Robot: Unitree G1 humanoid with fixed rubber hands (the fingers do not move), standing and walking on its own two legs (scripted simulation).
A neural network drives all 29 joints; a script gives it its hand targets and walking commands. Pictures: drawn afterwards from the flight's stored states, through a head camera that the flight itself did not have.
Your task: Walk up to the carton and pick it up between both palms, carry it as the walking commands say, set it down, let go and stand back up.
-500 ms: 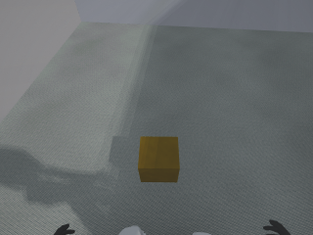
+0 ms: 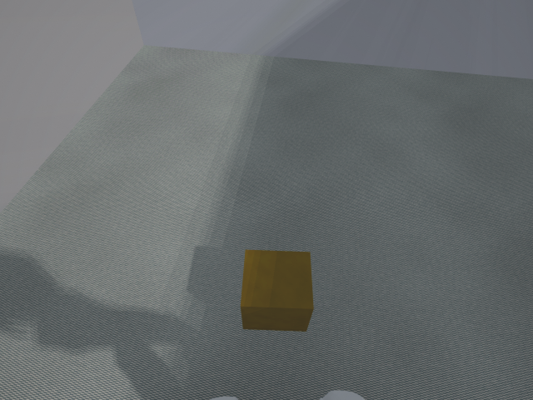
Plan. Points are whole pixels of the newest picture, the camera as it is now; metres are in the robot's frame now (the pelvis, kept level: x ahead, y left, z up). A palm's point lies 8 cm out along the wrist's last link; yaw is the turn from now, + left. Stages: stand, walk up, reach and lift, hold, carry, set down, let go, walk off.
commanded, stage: walk up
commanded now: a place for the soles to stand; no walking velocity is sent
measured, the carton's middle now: (276, 291) +0.57 +0.00 -0.64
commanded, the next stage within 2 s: reach and lift in 2.00 s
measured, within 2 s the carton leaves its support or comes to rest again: neither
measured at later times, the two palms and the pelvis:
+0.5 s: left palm (118, 392) +0.15 +0.26 -0.10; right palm out of the picture +0.15 -0.36 -0.11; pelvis +0.07 -0.05 +0.00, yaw +0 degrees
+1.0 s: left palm (122, 365) +0.19 +0.27 -0.10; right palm (493, 375) +0.19 -0.34 -0.11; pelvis +0.09 -0.04 +0.00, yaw +1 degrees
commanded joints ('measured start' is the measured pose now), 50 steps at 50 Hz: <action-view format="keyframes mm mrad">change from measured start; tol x16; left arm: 1 -57 228 43 -114 12 -11 -14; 12 111 260 63 -11 19 -33 23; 24 -151 286 30 -65 21 -12 20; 50 -185 219 -9 -20 12 -6 22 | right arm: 1 71 -305 -108 -115 14 -22 -34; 50 -191 -191 -45 3 9 48 -36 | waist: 1 -28 119 -35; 10 36 142 -24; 13 78 -251 -113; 29 29 105 9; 50 6 3 -144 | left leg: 1 295 251 -449 -399 255 189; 9 75 252 -291 -339 370 198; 12 -87 100 -103 65 376 68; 13 -230 -15 -32 247 59 1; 14 -233 -23 -103 231 -195 17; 25 118 -11 -6 -158 -18 30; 29 -79 177 -368 -419 -239 129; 40 52 80 -159 -207 261 44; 50 36 77 -149 -240 170 42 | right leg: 1 -274 -56 40 1 -9 10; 7 -183 -61 17 -208 89 11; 12 387 -88 137 -591 329 -39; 14 311 -346 524 -741 159 -190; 16 137 -312 453 -794 -152 -188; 29 57 -37 68 -444 -32 6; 42 219 -126 100 -541 300 -42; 50 187 -133 115 -576 174 -38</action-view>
